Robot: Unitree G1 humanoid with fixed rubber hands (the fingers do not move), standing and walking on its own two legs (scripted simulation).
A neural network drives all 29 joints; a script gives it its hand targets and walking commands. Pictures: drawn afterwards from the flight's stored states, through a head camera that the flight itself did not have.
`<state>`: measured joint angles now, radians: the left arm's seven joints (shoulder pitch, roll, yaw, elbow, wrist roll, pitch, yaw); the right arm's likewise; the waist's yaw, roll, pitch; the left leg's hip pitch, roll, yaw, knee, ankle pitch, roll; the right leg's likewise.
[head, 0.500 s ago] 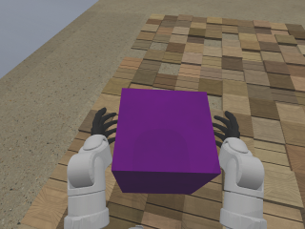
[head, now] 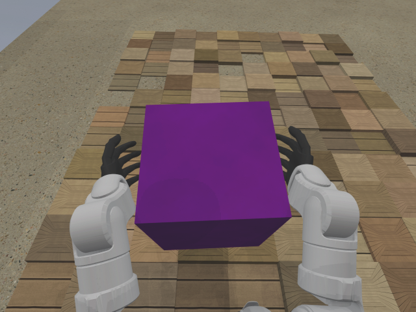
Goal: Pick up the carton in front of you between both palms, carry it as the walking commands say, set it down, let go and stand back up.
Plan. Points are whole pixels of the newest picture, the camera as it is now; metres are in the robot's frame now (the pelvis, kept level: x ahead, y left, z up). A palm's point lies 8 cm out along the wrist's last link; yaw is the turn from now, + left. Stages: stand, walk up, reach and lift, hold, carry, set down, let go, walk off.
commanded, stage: carry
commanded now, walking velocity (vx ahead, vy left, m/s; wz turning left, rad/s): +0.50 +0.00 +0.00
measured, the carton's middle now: (209, 185) +0.36 -0.01 +0.07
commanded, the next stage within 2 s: none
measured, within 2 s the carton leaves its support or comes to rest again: neither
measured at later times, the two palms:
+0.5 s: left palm (134, 72) +0.66 +0.15 +0.14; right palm (255, 65) +0.68 -0.16 +0.14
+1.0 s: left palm (127, 23) +0.96 +0.21 +0.14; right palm (218, 16) +1.02 -0.10 +0.14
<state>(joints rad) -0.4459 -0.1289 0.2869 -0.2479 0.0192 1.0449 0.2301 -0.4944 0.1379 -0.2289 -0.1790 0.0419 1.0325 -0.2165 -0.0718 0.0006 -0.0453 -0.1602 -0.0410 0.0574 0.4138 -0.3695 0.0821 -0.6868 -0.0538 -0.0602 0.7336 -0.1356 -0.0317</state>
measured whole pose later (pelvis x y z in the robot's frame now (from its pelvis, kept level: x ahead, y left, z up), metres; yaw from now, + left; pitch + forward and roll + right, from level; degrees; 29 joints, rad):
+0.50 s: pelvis +0.34 -0.02 +0.00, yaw +2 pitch +6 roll +2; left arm -0.45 -0.14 0.23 -0.24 0.00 1.05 0.20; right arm -0.45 0.13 -0.27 -0.24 -0.01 1.04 -0.22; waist 0.04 -0.05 -0.06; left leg -0.54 0.00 0.11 0.63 -0.27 0.02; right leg -0.12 -0.03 -0.09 0.43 -0.30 -0.08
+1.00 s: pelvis +0.66 -0.01 +0.03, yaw +3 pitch +6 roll +0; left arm -0.45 -0.14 0.22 -0.20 -0.02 1.08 0.23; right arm -0.44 0.17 -0.31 -0.21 -0.07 1.05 -0.21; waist 0.16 -0.03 -0.04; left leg -0.60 -0.01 0.02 0.99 -0.43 0.03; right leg -0.28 0.03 -0.07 0.54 -0.38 -0.06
